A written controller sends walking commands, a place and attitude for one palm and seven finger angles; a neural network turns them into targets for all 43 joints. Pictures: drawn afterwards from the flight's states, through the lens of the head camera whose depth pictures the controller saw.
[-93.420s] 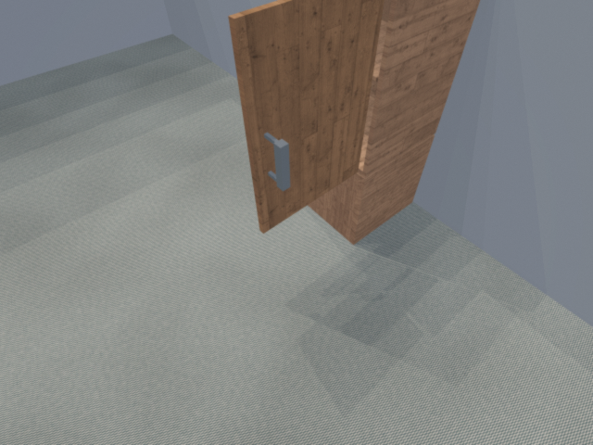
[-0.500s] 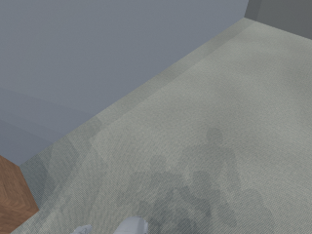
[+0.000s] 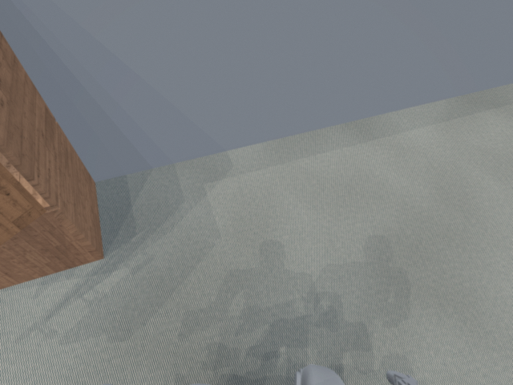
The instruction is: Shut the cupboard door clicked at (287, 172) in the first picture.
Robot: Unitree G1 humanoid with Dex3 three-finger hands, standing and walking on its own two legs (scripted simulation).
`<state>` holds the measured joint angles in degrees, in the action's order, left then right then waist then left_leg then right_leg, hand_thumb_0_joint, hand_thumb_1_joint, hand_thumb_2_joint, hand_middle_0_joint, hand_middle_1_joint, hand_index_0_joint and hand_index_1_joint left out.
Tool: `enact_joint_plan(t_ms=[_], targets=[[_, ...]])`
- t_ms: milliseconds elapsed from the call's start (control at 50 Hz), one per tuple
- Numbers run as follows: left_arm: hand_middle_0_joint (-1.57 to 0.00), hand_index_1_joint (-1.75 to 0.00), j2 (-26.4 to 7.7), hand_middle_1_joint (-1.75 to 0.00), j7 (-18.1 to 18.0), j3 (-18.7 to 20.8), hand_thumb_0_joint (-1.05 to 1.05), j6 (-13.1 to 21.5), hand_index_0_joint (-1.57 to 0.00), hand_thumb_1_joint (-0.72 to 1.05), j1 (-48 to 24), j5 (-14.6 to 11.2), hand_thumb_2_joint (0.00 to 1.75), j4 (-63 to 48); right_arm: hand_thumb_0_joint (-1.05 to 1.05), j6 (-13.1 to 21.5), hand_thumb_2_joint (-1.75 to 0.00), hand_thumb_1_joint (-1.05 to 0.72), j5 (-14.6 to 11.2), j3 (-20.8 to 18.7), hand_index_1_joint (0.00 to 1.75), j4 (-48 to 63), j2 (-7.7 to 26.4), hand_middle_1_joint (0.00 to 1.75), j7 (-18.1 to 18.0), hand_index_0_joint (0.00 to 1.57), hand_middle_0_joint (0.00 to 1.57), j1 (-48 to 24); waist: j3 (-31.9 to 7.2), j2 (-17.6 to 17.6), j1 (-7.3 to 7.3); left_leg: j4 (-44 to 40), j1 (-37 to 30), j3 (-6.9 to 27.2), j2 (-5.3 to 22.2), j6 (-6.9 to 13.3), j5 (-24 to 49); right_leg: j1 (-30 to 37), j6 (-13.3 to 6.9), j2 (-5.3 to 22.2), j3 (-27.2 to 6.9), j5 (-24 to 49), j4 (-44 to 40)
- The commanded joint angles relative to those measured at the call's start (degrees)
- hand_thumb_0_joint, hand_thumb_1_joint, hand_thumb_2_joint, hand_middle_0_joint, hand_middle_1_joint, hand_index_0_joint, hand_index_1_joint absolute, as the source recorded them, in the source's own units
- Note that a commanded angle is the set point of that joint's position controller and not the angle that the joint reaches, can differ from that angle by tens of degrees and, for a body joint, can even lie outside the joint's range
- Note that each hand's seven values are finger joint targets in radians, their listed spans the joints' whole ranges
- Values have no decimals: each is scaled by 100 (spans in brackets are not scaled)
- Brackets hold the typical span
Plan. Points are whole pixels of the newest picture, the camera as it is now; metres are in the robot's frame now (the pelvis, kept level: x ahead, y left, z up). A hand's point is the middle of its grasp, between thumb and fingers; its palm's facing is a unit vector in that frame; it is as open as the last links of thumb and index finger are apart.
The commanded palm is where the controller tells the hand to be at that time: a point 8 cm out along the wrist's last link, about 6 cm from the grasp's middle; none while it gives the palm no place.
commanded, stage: turn to face it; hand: left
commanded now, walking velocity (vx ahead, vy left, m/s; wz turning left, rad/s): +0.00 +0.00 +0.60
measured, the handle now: out of the picture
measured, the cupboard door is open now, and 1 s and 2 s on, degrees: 34 34 34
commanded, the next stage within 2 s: take the last steps up to it in 1.48 s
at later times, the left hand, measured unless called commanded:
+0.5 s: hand out of the picture +0.05 +0.15 -0.14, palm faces +0.26 -0.93 -0.26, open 7.3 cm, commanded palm none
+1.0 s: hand out of the picture -0.06 +0.23 -0.16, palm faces +0.59 -0.77 -0.25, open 7.3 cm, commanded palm none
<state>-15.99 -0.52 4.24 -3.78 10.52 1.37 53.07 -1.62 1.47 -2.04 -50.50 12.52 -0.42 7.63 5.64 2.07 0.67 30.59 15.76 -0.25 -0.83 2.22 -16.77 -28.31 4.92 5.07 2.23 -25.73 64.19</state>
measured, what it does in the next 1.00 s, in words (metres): steps on the spot, turning left: right foot, then left foot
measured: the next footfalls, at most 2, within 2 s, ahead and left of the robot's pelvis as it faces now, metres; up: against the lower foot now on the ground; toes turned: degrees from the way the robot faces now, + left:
right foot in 0.26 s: +0.05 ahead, -0.15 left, +0.00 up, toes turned +7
left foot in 0.70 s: +0.00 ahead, +0.10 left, +0.00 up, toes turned +32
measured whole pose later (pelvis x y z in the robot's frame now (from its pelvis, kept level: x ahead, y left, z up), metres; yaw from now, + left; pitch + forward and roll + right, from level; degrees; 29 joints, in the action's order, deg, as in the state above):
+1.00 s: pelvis -0.01 +0.00 +0.01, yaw +36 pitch +1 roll -2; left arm -16.1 -0.4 4.5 -3.3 8.6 1.6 51.4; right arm -1.7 1.3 -1.7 -51.3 12.2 -0.4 9.7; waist 5.1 1.3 0.3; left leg 26.3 15.8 2.5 -2.4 3.8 -11.5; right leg -29.5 6.0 4.9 -1.0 -20.0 64.3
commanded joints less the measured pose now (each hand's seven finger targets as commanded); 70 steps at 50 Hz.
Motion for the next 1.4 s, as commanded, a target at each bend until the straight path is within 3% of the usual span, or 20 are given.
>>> enact_joint_plan(t_ms=[0, 200, 220, 240, 260, 380, 580, 640, 660, 680, 700, 720, 840, 1060, 1200, 1220, 1240, 1260, 1300, 1380], targets=[[-20, -30, -328, -30, -24, 74, 0, 193, -20, 90, -256, -47, 90, -614, 0, 93, -90, -90, -22, -347, 30, 193, 1229, 30, -93, 20, 20, 541, -975, -866, -235, -761, -1349, 1390, 1410, 702, 3898, -458, 76, -41, -238, 261, -235], [-20, -30, -295, -30, -60, 72, 0, 319, -20, 90, 140, -110, 90, -646, 0, 3, -90, -90, -35, -457, 30, 276, 1206, 30, -40, 20, 20, 169, -1066, -1097, 98, -180, -18, 1899, 934, 411, 2656, 1900, -99, -454, -90, 1274, -3604], [-20, -30, -548, -30, -92, 123, 0, 398, -20, 90, 365, -71, 90, -590, 0, 18, -90, -90, -97, -443, 30, 297, 988, 30, -5, 20, 20, 241, -1231, -446, 180, 291, 686, 1683, 594, 91, 1596, 2878, -213, 64, -500, 1896, -4341], [-20, -30, -1072, -30, -154, 234, 0, 454, -20, 90, 538, 20, 90, -570, 0, 41, -90, -90, -141, -399, 30, 392, 599, 30, 25, 20, 20, 310, -1348, 1255, 265, 1650, 1733, 643, -294, -379, -1011, 3545, -805, 1670, -2061, 2721, -4606], [-20, -30, -1181, -30, -165, 213, 0, 431, -20, 90, 534, 9, 90, -596, 0, -9, -90, -90, -101, -439, 30, 435, 790, 30, 20, 20, 20, 327, -1222, 1317, 216, 3044, 1707, 484, -289, -457, -2135, 2740, -1404, 2487, -2418, 3413, -4635], [-20, -30, -432, -30, -164, 5, 0, 451, -20, 90, -231, -44, 90, -793, 0, -187, -90, -90, -54, -377, 30, 60, 645, 30, 183, 20, 20, 420, -608, 981, -268, 4159, 1785, 191, 228, -655, -589, 2128, -1047, 1227, -102, 3802, -4341], [-20, -30, -783, -30, -143, 189, 0, 400, -20, 90, 544, 51, 90, -514, 0, -104, -90, -90, -89, -237, 30, 310, 440, 30, 216, 20, 20, -291, -663, 1076, 169, 1527, 1093, -524, 251, -531, -1009, 2639, -1196, 1705, 359, 4279, -3843], [-20, -30, -851, -30, -115, 237, 0, 376, -20, 90, 438, 15, 90, -486, 0, -45, -90, -90, -72, -269, 30, 254, 562, 30, 209, 20, 20, 104, -821, 916, -79, 336, 121, -676, 131, -412, -78, 2230, -881, 1646, 677, 3831, -3241], [-20, -30, -770, -30, -106, 225, 0, 350, -20, 90, 331, -21, 90, -516, 0, 1, -90, -90, -62, -334, 30, 166, 793, 30, 219, 20, 20, 576, -1077, 282, -365, -428, -773, -365, 250, -325, 792, 1732, -629, 1500, 892, 3176, -2426], [-20, -30, -418, -30, -64, 169, 0, 301, -20, 90, 349, -84, 90, -685, 0, 59, -90, -90, -6, -507, 30, 118, 1504, 30, 177, 20, 20, 977, -1354, -1507, -574, -764, -1726, 1588, 1629, 295, 2647, 288, -151, 645, 1111, 431, -1083], [-20, -30, -187, -30, -87, 38, 0, 250, -20, 90, -100, -65, 90, -944, 0, 29, -90, -90, -36, -589, 30, 25, 1891, 30, 86, 20, 20, 1340, -1345, -2080, -762, -844, -1799, 2575, 2489, 984, 4641, -516, -29, 172, 493, -1624, -173], [-20, -30, -360, -30, -109, 49, 0, 203, -20, 90, -243, -24, 90, -1002, 0, 8, -90, -90, -28, -528, 30, -44, 1810, 30, 46, 20, 20, 1368, -1337, -1341, -702, -732, -1615, 2152, 2544, 1163, 4225, -450, -157, 274, 6, -1351, 189], [-20, -30, -387, -30, -11, 142, 0, 138, -20, 90, 29, -5, 90, -516, 0, 93, -90, -90, -29, -315, 30, 276, 1242, 30, -91, 20, 20, 349, -858, -927, -146, -1070, -893, 1317, 1337, 490, 2746, -437, 40, 105, -283, 472, 408], [-20, -30, -335, -30, -44, 78, 0, 177, -20, 90, -602, -44, 90, -794, 0, 55, -90, -90, 6, -397, 30, 126, 1219, 30, -53, 20, 20, 673, -818, -1056, -295, -1109, -838, 2281, 1287, 815, 2114, -150, 74, -207, -365, 247, -1025], [-20, -30, -296, -30, -118, 80, 0, 279, -20, 90, 105, -109, 90, -617, 0, -12, -90, -90, -30, -452, 30, 186, 1074, 30, -37, 20, 20, 392, -1151, -1015, 41, -498, 223, 2440, 833, 496, 2114, 2083, -179, -540, -253, 1167, -3606], [-20, -30, -497, -30, -145, 120, 0, 338, -20, 90, 351, -81, 90, -563, 0, -6, -90, -90, -82, -428, 30, 194, 882, 30, -9, 20, 20, 409, -1251, -406, 153, -35, 884, 2173, 522, 221, 1207, 2898, -280, -66, -697, 1453, -4419], [-20, -30, -938, -30, -181, 206, 0, 400, -20, 90, 403, 9, 90, -580, 0, 13, -90, -90, -143, -400, 30, 265, 515, 30, 13, 20, 20, 523, -1248, 1166, 164, 1161, 1919, 1092, -307, -263, -844, 3442, -814, 1443, -2216, 1498, -4894], [-20, -30, -1047, -30, -179, 186, 0, 379, -20, 90, 247, 25, 90, -631, 0, -12, -90, -90, -75, -448, 30, 283, 690, 30, 7, 20, 20, 530, -1027, 1257, 89, 2562, 1783, 630, -475, -405, -1815, 2482, -1394, 2319, -2602, 2072, -4944], [-20, -30, -533, -30, -192, 82, 0, 401, -20, 90, -286, -23, 90, -726, 0, -135, -90, -90, 1, -447, 30, 70, 676, 30, 54, 20, 20, 646, -613, 764, -254, 3787, 1827, 724, -126, -425, -1299, 1875, -1449, 1667, -1792, 2356, -4821], [-20, -30, -316, -30, -153, -3, 0, 475, -20, 90, -77, -54, 90, -618, 0, -164, -90, -90, -33, -365, 30, -92, 543, 30, 123, 20, 20, 597, -543, 781, -258, 3982, 1794, 357, 47, -586, -508, 2182, -1101, 1021, -488, 3951, -4378]])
